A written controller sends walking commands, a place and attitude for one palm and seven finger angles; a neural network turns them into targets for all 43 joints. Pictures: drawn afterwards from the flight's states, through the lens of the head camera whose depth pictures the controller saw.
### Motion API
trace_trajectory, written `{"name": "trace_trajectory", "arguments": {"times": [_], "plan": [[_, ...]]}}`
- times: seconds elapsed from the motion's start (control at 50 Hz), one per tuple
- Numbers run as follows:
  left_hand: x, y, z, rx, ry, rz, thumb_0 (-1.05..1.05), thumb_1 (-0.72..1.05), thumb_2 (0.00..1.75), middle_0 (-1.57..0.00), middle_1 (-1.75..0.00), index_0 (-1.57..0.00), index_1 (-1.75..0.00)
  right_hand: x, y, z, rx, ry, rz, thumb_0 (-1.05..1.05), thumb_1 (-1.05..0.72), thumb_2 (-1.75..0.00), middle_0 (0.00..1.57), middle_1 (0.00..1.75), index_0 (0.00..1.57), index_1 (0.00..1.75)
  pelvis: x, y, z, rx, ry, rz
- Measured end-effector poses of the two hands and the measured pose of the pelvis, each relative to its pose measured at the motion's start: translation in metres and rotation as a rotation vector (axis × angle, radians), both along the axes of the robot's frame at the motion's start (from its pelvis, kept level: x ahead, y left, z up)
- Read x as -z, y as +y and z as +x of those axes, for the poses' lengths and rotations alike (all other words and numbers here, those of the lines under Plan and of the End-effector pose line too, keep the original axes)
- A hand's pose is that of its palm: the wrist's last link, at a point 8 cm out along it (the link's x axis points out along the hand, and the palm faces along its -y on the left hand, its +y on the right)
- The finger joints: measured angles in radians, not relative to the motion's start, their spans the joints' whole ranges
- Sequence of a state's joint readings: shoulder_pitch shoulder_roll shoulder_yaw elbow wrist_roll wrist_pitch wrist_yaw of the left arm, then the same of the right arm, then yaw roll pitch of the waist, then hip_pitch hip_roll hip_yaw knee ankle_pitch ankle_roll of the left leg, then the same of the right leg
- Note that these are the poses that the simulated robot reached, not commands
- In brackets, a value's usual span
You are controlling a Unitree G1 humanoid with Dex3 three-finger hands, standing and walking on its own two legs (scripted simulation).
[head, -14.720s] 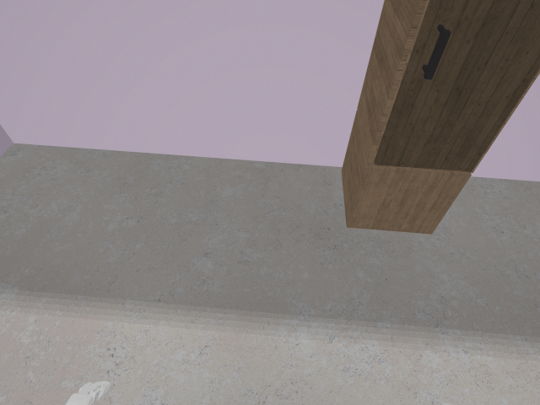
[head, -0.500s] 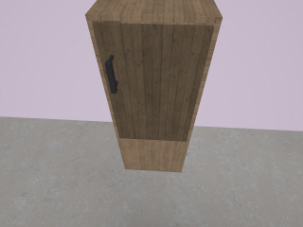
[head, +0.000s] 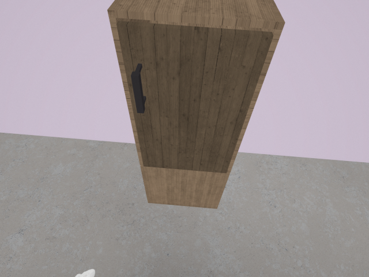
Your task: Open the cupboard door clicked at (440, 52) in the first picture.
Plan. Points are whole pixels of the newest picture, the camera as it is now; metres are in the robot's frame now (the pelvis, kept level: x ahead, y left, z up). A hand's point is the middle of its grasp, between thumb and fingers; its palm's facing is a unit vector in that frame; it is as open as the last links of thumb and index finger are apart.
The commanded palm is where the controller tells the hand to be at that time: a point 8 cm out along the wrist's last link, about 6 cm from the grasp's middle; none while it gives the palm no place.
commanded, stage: raise the hand with hooked fingers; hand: left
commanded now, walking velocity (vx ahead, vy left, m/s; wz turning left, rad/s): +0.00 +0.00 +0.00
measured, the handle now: (140, 89) +0.55 +0.16 +0.09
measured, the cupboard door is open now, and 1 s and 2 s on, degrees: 0 0 0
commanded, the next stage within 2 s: none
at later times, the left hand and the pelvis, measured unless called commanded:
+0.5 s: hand (86, 262) +0.15 +0.20 +0.00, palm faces +0.12 -0.99 -0.07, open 9.5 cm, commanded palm +0.14 +0.25 +0.00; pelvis -0.04 -0.04 -0.07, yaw +4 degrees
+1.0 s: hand (73, 222) +0.21 +0.23 +0.03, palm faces -0.02 -1.00 -0.04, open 12.5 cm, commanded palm +0.18 +0.29 +0.06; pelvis -0.03 -0.01 -0.03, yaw +2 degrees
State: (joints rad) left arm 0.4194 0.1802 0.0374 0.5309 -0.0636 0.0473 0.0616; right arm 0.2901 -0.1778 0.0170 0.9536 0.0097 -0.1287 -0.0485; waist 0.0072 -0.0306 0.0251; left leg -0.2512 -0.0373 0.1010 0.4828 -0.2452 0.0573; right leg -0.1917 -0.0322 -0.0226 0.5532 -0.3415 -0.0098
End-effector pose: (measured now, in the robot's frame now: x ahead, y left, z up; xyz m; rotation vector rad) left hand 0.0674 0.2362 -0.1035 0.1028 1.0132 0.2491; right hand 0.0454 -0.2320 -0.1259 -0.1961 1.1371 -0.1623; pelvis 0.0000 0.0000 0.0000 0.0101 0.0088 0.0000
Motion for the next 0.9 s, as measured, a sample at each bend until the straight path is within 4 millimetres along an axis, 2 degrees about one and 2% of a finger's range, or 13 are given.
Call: {"name": "trace_trajectory", "arguments": {"times": [0.1, 0.16, 0.2, 0.24, 0.32, 0.36, 0.44, 0.52, 0.6, 0.66, 0.74, 0.82, 0.9], "plan": [[-0.099, 0.000, 0.090, 0.025, -0.627, 0.059, 0.02, 0.86, 0.87, -0.21, -0.34, -0.20, -0.34, -0.013, -0.009, 0.050, -0.042, -0.299, -0.001, 0.01, -0.91, -0.89, 0.20, 0.30, 0.20, 0.30, 0.009, -0.003, -0.008, -0.042, 0.022, 0.017], [-0.126, -0.003, 0.117, 0.099, -0.877, 0.032, 0.01, 0.81, 0.85, -0.21, -0.37, -0.20, -0.37, -0.019, -0.018, 0.079, -0.070, -0.416, -0.010, 0.01, -0.91, -0.89, 0.20, 0.30, 0.20, 0.30, 0.019, -0.009, -0.016, -0.039, 0.075, 0.001], [-0.123, -0.005, 0.119, 0.169, -0.979, -0.001, 0.01, 0.77, 0.83, -0.21, -0.40, -0.21, -0.39, -0.024, -0.025, 0.095, -0.090, -0.476, -0.024, 0.01, -0.91, -0.89, 0.20, 0.30, 0.21, 0.30, 0.030, -0.016, -0.022, -0.031, 0.116, 0.001], [-0.105, -0.006, 0.110, 0.235, -1.004, -0.044, 0.01, 0.73, 0.82, -0.21, -0.42, -0.21, -0.42, -0.028, -0.033, 0.108, -0.121, -0.524, -0.041, 0.01, -0.91, -0.89, 0.20, 0.30, 0.21, 0.30, 0.041, -0.023, -0.028, -0.030, 0.143, 0.000], [-0.063, -0.003, 0.071, 0.240, -0.885, -0.118, 0.01, 0.64, 0.78, -0.22, -0.48, -0.22, -0.48, -0.033, -0.047, 0.126, -0.168, -0.588, -0.083, 0.01, -0.91, -0.89, 0.20, 0.30, 0.21, 0.30, 0.058, -0.033, -0.033, -0.037, 0.169, -0.013], [-0.058, 0.002, 0.051, 0.191, -0.855, -0.111, 0.01, 0.59, 0.76, -0.23, -0.51, -0.22, -0.51, -0.033, -0.050, 0.131, -0.181, -0.600, -0.098, 0.01, -0.91, -0.89, 0.20, 0.30, 0.20, 0.30, 0.062, -0.036, -0.033, -0.044, 0.170, -0.023], [-0.085, 0.010, 0.037, 0.138, -0.975, -0.004, 0.02, 0.50, 0.72, -0.23, -0.57, -0.23, -0.56, -0.024, -0.047, 0.131, -0.209, -0.586, -0.103, 0.01, -0.91, -0.89, 0.20, 0.30, 0.20, 0.30, 0.066, -0.040, -0.033, -0.062, 0.161, -0.044], [-0.115, 0.009, 0.060, 0.218, -1.122, 0.041, 0.02, 0.40, 0.68, -0.24, -0.63, -0.23, -0.62, -0.005, -0.037, 0.120, -0.220, -0.542, -0.065, 0.01, -0.91, -0.90, 0.20, 0.30, 0.20, 0.30, 0.069, -0.042, -0.039, -0.076, 0.155, -0.060], [-0.117, 0.005, 0.096, 0.351, -1.023, -0.042, 0.01, 0.31, 0.64, -0.24, -0.69, -0.24, -0.68, 0.007, -0.028, 0.097, -0.167, -0.483, -0.013, 0.01, -0.91, -0.89, 0.20, 0.30, 0.21, 0.30, 0.064, -0.042, -0.042, -0.064, 0.153, -0.053], [-0.114, 0.011, 0.110, 0.350, -0.908, -0.105, 0.01, 0.24, 0.61, -0.25, -0.73, -0.25, -0.73, 0.007, -0.027, 0.077, -0.111, -0.445, 0.004, 0.01, -0.91, -0.89, 0.21, 0.30, 0.21, 0.30, 0.055, -0.040, -0.039, -0.045, 0.151, -0.039], [-0.130, 0.029, 0.111, 0.247, -0.937, -0.079, 0.01, 0.15, 0.57, -0.26, -0.79, -0.26, -0.79, 0.000, -0.032, 0.057, -0.068, -0.410, -0.014, 0.01, -0.91, -0.89, 0.21, 0.30, 0.21, 0.30, 0.045, -0.033, -0.033, -0.026, 0.144, -0.031], [-0.147, 0.042, 0.108, 0.208, -1.028, -0.012, 0.01, 0.06, 0.53, -0.26, -0.85, -0.26, -0.85, -0.005, -0.038, 0.050, -0.077, -0.386, -0.048, 0.01, -0.91, -0.89, 0.21, 0.30, 0.21, 0.30, 0.041, -0.025, -0.030, -0.029, 0.138, -0.035], [-0.140, 0.046, 0.112, 0.248, -1.003, -0.040, 0.01, -0.04, 0.49, -0.27, -0.91, -0.26, -0.91, -0.010, -0.039, 0.054, -0.093, -0.386, -0.082, 0.02, -0.91, -0.89, 0.21, 0.30, 0.21, 0.30, 0.040, -0.017, -0.031, -0.037, 0.133, -0.044]]}}
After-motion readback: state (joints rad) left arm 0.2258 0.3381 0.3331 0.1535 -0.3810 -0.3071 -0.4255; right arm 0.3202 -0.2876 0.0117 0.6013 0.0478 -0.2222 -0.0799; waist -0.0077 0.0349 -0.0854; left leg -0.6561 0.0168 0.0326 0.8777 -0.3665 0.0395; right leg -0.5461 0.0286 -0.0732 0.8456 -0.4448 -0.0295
